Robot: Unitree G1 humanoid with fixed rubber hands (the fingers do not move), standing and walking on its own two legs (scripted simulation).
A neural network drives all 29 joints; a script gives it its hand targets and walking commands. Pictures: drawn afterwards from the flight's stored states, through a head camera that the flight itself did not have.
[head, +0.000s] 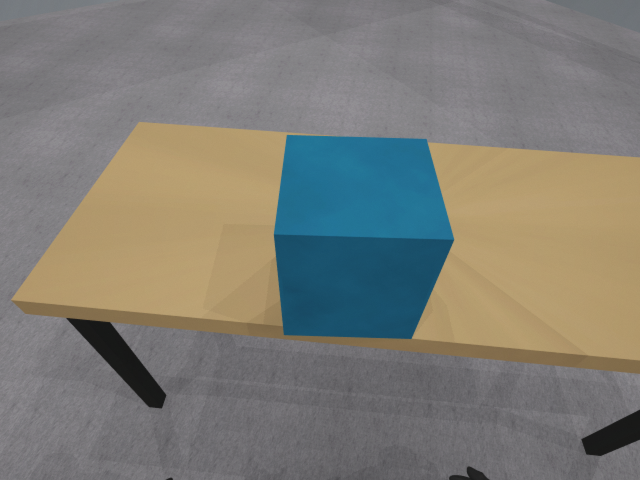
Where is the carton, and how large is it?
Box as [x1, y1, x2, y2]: [274, 135, 453, 338]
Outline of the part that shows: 287,135 274,229 274,241 284,334 411,338 453,241 451,229 426,139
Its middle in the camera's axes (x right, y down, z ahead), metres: +0.05 +0.01 +0.61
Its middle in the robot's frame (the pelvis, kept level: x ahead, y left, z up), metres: +0.46 -0.04 +0.01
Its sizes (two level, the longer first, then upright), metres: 0.210 0.200 0.250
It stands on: a table, 0.65 m high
